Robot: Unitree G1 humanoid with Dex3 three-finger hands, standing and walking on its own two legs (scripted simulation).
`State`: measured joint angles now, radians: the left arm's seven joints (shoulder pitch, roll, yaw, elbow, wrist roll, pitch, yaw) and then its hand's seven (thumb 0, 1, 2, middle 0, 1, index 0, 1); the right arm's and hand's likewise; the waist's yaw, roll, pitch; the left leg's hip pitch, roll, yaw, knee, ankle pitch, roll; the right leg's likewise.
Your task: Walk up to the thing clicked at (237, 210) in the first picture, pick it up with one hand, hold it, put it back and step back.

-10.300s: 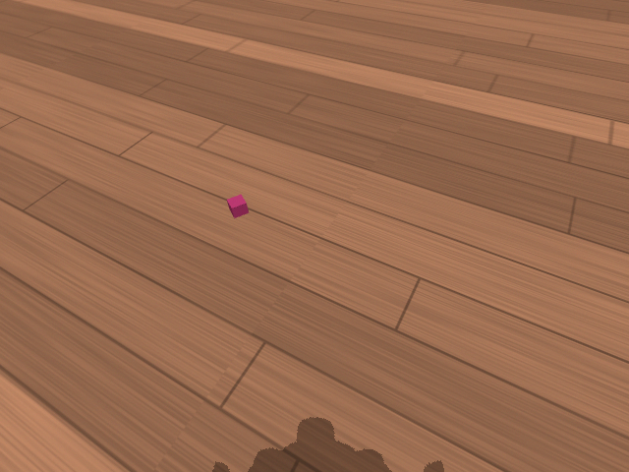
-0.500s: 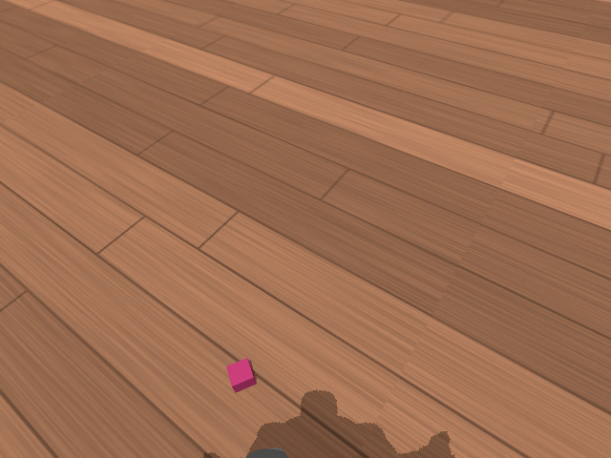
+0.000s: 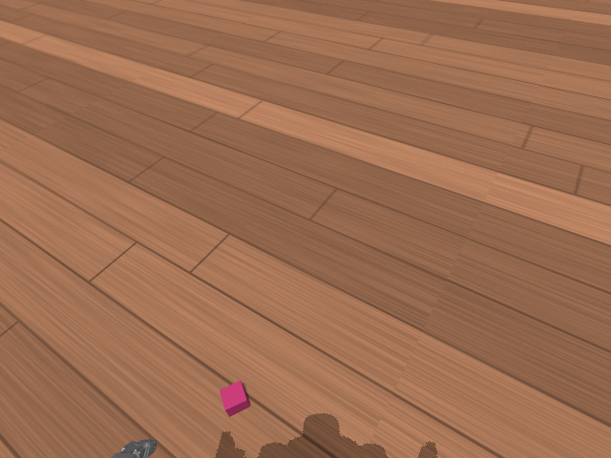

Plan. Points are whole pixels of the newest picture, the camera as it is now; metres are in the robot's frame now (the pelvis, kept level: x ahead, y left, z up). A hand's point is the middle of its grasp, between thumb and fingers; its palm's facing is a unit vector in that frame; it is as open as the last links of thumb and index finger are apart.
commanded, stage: stand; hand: left
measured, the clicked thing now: (235, 398) +0.44 +0.30 -0.75
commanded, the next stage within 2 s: none
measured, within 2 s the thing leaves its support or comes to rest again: neither
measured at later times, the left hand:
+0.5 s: hand out of the picture +0.07 +0.25 -0.16, palm faces -0.03 -0.94 -0.33, open 7.4 cm
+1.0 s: hand out of the picture +0.09 +0.26 -0.15, palm faces -0.03 -0.94 -0.34, open 7.4 cm
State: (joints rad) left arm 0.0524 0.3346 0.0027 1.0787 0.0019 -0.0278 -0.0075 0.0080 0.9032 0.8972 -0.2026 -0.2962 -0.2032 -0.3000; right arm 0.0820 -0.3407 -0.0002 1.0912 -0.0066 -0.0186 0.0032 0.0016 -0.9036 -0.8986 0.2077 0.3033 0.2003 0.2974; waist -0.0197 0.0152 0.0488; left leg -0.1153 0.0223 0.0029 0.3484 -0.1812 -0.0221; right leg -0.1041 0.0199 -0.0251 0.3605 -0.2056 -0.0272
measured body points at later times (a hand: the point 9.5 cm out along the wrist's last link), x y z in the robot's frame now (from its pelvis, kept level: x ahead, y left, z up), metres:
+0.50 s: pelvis +0.00 +0.00 +0.00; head +0.01 +0.01 +0.45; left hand +0.07 +0.30 -0.13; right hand +0.06 -0.29 -0.13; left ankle +0.01 +0.13 -0.75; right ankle +0.00 -0.10 -0.75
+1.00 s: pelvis +0.01 +0.01 +0.00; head +0.02 +0.01 +0.45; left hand +0.09 +0.31 -0.13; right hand +0.09 -0.29 -0.13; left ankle +0.01 +0.13 -0.75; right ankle +0.00 -0.10 -0.75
